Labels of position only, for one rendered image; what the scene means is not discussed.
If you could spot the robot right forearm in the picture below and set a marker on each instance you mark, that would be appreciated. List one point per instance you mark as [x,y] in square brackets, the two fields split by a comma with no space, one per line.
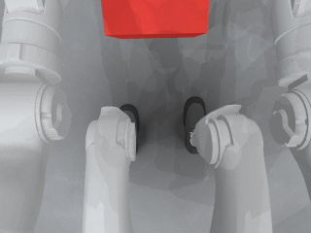
[290,21]

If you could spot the robot left forearm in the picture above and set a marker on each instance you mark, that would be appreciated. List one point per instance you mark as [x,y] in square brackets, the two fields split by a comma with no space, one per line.
[30,41]

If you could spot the carton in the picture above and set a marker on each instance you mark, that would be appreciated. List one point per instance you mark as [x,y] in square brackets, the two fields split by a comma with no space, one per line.
[143,19]

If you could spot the left robot upper arm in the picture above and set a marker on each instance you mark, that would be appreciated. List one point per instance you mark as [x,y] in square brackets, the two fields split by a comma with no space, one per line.
[32,117]

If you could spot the right robot foot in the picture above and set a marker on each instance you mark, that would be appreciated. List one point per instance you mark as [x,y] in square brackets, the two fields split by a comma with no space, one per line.
[194,111]

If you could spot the robot right thigh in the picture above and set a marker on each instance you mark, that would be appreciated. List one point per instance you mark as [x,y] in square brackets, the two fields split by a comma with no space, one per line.
[242,201]

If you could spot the right robot upper arm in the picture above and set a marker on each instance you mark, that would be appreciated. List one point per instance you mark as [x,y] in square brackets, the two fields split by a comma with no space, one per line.
[290,127]

